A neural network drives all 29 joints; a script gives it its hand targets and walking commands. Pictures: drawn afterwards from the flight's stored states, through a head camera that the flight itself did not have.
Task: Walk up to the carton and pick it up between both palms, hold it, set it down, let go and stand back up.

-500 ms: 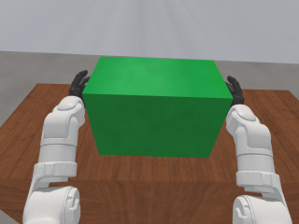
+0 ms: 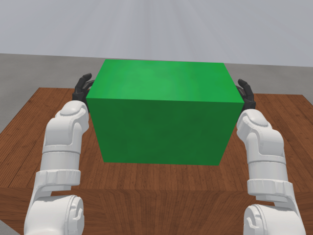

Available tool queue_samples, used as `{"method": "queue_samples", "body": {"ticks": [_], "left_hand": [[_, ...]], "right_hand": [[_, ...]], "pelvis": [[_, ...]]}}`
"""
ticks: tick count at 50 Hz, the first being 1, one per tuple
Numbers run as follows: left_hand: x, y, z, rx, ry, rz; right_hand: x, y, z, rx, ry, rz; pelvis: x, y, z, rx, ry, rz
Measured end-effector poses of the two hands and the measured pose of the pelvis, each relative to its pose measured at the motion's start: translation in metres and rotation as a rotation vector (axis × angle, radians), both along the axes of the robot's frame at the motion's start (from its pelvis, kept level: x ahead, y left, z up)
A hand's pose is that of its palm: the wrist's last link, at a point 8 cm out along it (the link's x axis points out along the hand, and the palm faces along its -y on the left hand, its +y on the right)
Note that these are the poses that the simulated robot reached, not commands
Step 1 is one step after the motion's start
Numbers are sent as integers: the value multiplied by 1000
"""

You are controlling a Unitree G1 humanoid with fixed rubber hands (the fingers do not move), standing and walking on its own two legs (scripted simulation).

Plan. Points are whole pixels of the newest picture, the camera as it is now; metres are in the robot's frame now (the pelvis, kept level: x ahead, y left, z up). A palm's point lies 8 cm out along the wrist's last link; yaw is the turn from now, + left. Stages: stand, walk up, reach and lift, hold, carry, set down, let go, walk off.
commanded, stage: hold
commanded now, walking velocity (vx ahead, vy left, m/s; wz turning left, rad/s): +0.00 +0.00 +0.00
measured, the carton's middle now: (162, 113) +0.38 +0.00 +0.15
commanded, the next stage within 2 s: set down in 0.36 s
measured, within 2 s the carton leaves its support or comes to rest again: neither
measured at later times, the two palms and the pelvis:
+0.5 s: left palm (79, 107) +0.36 +0.20 +0.18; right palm (241, 111) +0.35 -0.19 +0.18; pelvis +0.00 +0.00 +0.00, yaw +0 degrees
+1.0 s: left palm (84, 122) +0.38 +0.21 +0.12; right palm (228, 121) +0.38 -0.19 +0.13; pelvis +0.02 +0.00 +0.00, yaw +0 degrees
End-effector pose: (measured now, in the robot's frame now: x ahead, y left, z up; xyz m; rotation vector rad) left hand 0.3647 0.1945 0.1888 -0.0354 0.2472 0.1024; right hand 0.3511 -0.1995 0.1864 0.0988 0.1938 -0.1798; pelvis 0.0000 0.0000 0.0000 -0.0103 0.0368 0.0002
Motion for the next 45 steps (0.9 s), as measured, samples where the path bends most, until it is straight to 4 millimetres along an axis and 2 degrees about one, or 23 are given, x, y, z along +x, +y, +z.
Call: {"method": "queue_samples", "body": {"ticks": [19,25,31,34,40,45], "left_hand": [[0,0,1,5,-2,1],[-4,6,-5,35,12,4],[-3,8,-5,17,-56,9],[-1,10,-14,-1,-51,-6],[2,10,-46,7,14,-11],[6,12,-64,25,10,17]], "right_hand": [[0,0,1,1,-3,1],[1,6,-2,-15,7,18],[5,8,3,-57,-75,27],[7,8,-2,-65,-95,26],[12,8,-34,-58,-60,28],[18,12,-49,-69,-69,30]], "pelvis": [[0,0,0,0,-1,0],[1,0,0,0,-15,0],[1,0,1,0,-21,0],[2,-1,1,2,-38,1],[3,-4,1,5,-68,1],[7,-5,2,7,-63,1]]}}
